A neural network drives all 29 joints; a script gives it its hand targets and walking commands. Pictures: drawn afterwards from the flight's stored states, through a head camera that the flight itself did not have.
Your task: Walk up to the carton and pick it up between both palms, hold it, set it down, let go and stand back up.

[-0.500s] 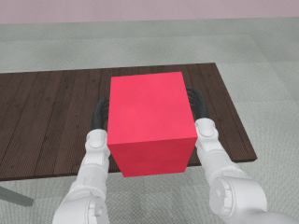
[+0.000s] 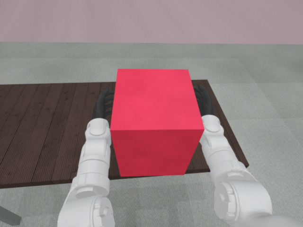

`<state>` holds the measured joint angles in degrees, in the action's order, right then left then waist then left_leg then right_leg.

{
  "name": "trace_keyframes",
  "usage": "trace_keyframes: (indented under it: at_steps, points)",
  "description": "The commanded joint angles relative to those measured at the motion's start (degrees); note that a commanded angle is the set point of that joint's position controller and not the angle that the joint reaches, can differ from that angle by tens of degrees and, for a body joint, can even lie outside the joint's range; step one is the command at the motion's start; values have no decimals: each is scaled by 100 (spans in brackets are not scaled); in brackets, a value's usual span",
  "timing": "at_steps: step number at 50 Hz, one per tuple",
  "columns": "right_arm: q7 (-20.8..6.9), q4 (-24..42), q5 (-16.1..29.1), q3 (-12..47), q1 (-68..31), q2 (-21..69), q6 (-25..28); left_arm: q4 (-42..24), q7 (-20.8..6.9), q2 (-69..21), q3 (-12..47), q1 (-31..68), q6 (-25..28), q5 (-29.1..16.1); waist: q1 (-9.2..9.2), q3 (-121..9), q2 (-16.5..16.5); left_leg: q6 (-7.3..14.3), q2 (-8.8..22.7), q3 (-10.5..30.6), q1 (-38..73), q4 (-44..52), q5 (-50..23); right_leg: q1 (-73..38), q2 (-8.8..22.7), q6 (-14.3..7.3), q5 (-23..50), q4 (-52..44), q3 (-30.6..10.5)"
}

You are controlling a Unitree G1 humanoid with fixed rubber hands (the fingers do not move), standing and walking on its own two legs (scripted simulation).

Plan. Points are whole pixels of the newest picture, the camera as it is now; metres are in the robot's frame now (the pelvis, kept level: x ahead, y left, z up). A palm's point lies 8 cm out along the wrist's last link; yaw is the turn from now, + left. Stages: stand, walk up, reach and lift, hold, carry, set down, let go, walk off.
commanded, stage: reach and lift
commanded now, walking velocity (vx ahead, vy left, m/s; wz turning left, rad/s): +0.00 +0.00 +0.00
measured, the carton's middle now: (152, 125) +0.38 +0.00 +0.04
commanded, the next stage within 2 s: hold in 1.74 s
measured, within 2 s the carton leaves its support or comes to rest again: neither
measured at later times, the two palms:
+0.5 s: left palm (90, 110) +0.36 +0.16 +0.13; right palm (204, 109) +0.37 -0.13 +0.13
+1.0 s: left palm (86, 101) +0.35 +0.16 +0.17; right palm (207, 104) +0.36 -0.13 +0.16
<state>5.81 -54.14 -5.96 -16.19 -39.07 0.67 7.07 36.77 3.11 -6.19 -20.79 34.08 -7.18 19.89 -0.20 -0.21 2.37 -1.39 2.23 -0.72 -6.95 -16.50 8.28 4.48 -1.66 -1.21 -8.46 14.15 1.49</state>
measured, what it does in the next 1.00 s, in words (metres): stands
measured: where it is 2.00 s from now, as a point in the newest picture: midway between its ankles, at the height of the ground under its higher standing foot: outside the picture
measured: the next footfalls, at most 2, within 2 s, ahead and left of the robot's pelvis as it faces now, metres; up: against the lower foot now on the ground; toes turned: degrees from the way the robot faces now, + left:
none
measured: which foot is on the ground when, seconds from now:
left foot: down 0.00-1.00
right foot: down 0.00-1.00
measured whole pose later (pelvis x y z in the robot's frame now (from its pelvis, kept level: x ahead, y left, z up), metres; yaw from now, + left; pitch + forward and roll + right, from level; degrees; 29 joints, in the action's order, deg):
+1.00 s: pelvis -0.01 +0.01 +0.00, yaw +2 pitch -8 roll +0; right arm 10.7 -33.2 6.1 -3.4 -35.6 0.0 -7.4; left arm 7.1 -3.0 -4.5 -15.9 31.6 -32.4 21.9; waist -4.4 4.5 3.4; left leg -0.8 1.0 0.7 0.0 -17.3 9.0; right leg -3.3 -0.5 -0.5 -9.7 14.7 3.0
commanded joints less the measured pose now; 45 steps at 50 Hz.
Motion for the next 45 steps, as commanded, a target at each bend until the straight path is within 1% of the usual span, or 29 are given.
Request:
trace_keyframes:
  at_steps: [1,2,5,7,10,13,15,17,18,19,20,21,22,23,24,25,27,28,29,31,32,33,35,37,39,41,43,44,45]
  points:
    - [-674,869,18,1850,-2891,3124,128,-756,-738,-3210,2194,3113,-102,-262,-102,-1917,-178,-13,-271,-386,910,-72,-1330,-615,-20,328,1473,19,281]
    - [-651,935,44,1878,-2961,3059,107,-619,-764,-3194,2170,3011,-205,-245,-116,-1835,-179,-6,-263,-364,892,-50,-1216,-595,-18,322,1329,-7,319]
    - [-567,1295,250,2153,-3063,3128,15,-876,-833,-3128,2235,2915,-390,-338,-82,-1869,-35,58,-316,-344,848,-67,-1254,-774,-15,378,1518,44,289]
    - [-523,1338,314,2240,-2915,3058,-99,-925,-887,-3046,2251,2715,-575,-274,-67,-1621,-76,46,-314,-333,878,-56,-1258,-726,-9,385,1450,10,301]
    - [-451,1614,384,2263,-3068,2963,-189,-1108,-958,-3067,2333,2770,-815,-335,-190,-1521,-36,39,-304,-322,977,-24,-1102,-614,-45,377,1074,-59,335]
    - [-389,1933,558,2441,-3012,2986,-244,-1503,-978,-3163,2639,2690,-986,-409,-292,-1704,-197,-59,-292,-252,1275,-161,-1504,-635,-79,349,1377,-22,395]
    - [-323,2185,773,2729,-2863,2976,-315,-1985,-974,-3154,2818,2603,-1109,-467,-295,-1897,-285,-131,-301,-206,1536,-322,-2058,-722,-110,350,1792,17,397]
    - [-286,2267,846,2802,-2850,2814,-440,-1907,-1013,-3018,2747,2419,-1307,-362,-271,-1522,-289,-109,-331,-198,1393,-232,-1810,-702,-97,365,1483,-32,410]
    - [-259,2323,886,2842,-2842,2812,-493,-1938,-1043,-2988,2743,2347,-1400,-367,-312,-1416,-224,-74,-329,-207,1350,-198,-1601,-698,-74,369,1335,-62,402]
    - [-252,2352,921,2856,-2758,2803,-544,-2127,-1059,-2948,2755,2340,-1454,-366,-312,-1381,-242,-69,-338,-187,1350,-165,-1519,-646,-82,368,1258,-46,420]
    - [-247,2357,914,2785,-2779,2737,-582,-2064,-1084,-2960,2737,2365,-1547,-328,-356,-1243,-293,-66,-318,-181,1302,-105,-1341,-604,-71,347,1059,-78,414]
    - [-248,2528,947,2821,-2892,2716,-590,-2224,-1093,-2961,2775,2387,-1619,-350,-317,-1304,-271,-59,-332,-214,1302,-103,-1272,-575,-76,330,949,-82,420]
    - [-243,2553,941,2794,-2972,2711,-625,-2148,-1117,-2920,2713,2409,-1691,-348,-348,-1194,-201,-29,-343,-205,1246,-60,-1105,-520,-61,344,823,-105,443]
    - [-246,2562,955,2786,-2922,2666,-665,-2199,-1115,-2937,2692,2372,-1761,-318,-310,-1133,-245,-29,-315,-224,1255,-7,-1021,-536,-73,313,700,-110,465]
    - [-227,2626,978,2728,-2919,2671,-679,-2261,-1140,-2931,2741,2389,-1828,-349,-377,-1152,-298,-43,-308,-208,1319,-7,-1064,-550,-66,306,720,-107,447]
    - [-226,2792,1030,2792,-2979,2664,-677,-2458,-1140,-2944,2837,2438,-1852,-410,-358,-1325,-317,-73,-306,-183,1378,-63,-1155,-509,-90,292,687,-93,478]
    - [-198,3239,1182,3053,-3113,2729,-634,-2815,-1099,-3021,3125,2474,-1857,-587,-416,-1882,-343,-130,-314,-135,1667,-259,-1750,-629,-142,291,1202,-5,488]
    - [-169,3191,1202,3107,-3180,2717,-694,-2685,-1103,-2929,3074,2452,-1888,-548,-423,-1762,-240,-113,-333,-116,1648,-274,-1785,-610,-142,300,1245,-47,497]
    - [-175,3127,1223,3118,-3037,2722,-754,-2823,-1085,-2881,3065,2485,-1876,-555,-417,-1705,-247,-97,-325,-120,1667,-247,-1653,-611,-129,311,1121,-36,495]
    - [-130,3289,1236,3206,-2972,2700,-816,-2749,-1109,-2920,3033,2237,-1999,-487,-408,-1514,-195,-90,-329,-146,1657,-217,-1628,-651,-117,353,1182,-71,462]
    - [-104,3215,1221,3170,-2896,2626,-891,-2597,-1151,-2835,2898,2132,-2090,-433,-369,-1250,-101,-41,-337,-162,1510,-121,-1403,-711,-110,358,1071,-98,461]
    - [-86,3149,1194,3101,-2903,2603,-955,-2453,-1219,-2767,2760,2113,-2167,-340,-400,-998,-88,15,-344,-168,1348,10,-989,-694,-84,385,789,-144,469]
    - [-80,3152,1175,3057,-2894,2643,-1015,-2510,-1298,-2699,2629,2119,-2268,-298,-380,-925,-12,77,-351,-224,1208,97,-745,-744,-52,378,685,-138,437]
    - [-86,3062,1217,3019,-2859,2656,-1094,-2633,-1351,-2602,2572,2270,-2349,-264,-374,-844,-87,86,-364,-284,1173,114,-735,-763,-43,370,709,-130,415]
    - [-98,3170,1242,3021,-2976,2686,-1086,-2856,-1350,-2658,2652,2454,-2370,-325,-406,-1000,-213,54,-368,-282,1279,91,-745,-748,-42,352,641,-98,454]
    - [-112,3325,1278,3041,-3153,2741,-1033,-2975,-1320,-2711,2781,2622,-2364,-406,-421,-1290,-279,10,-374,-253,1456,-32,-1006,-677,-74,325,715,-71,508]
    - [-103,3471,1244,3010,-3286,2674,-983,-2915,-1293,-2775,2902,2619,-2354,-460,-459,-1376,-362,-25,-340,-211,1559,-62,-1062,-576,-83,306,593,-93,523]
    - [-97,3498,1262,3053,-3231,2694,-984,-2904,-1279,-2775,2916,2508,-2356,-482,-431,-1449,-334,-38,-344,-216,1565,-120,-1246,-655,-92,295,799,-62,519]
    - [-76,3534,1305,3159,-3116,2710,-1001,-3059,-1266,-2765,3002,2454,-2359,-487,-502,-1467,-315,-30,-349,-211,1633,-162,-1449,-699,-91,325,1067,-25,516]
